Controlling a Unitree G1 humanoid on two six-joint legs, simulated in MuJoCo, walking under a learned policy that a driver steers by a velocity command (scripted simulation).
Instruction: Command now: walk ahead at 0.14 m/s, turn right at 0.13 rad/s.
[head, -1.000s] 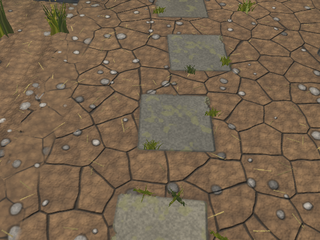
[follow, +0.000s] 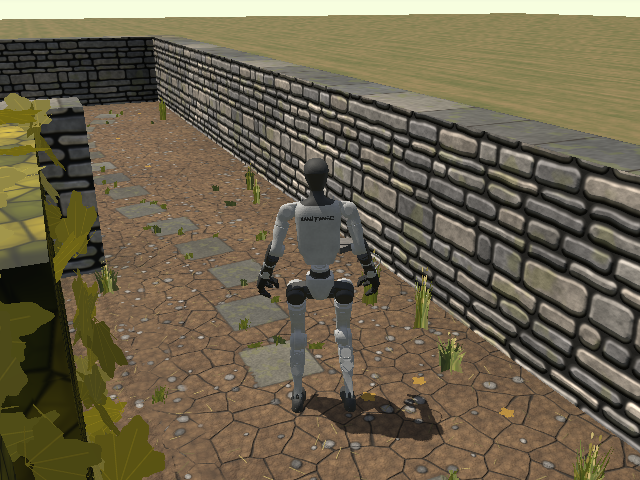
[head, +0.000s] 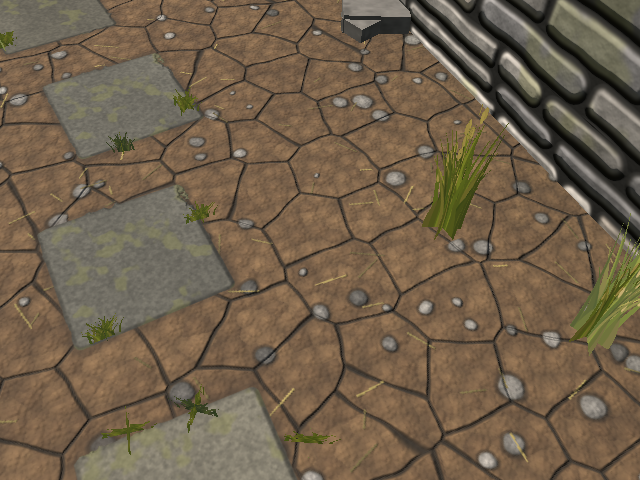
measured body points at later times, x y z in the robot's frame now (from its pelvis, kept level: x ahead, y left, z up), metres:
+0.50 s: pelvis +0.14 +0.03 -0.02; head +0.17 +0.04 +0.43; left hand +0.11 +0.31 -0.15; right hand +0.36 -0.21 -0.10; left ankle +0.24 +0.13 -0.74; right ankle -0.02 -0.13 -0.72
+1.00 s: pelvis +0.22 +0.03 +0.00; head +0.23 +0.02 +0.45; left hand +0.30 +0.30 -0.13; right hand +0.34 -0.22 -0.14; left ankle +0.24 +0.13 -0.74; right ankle +0.22 -0.10 -0.74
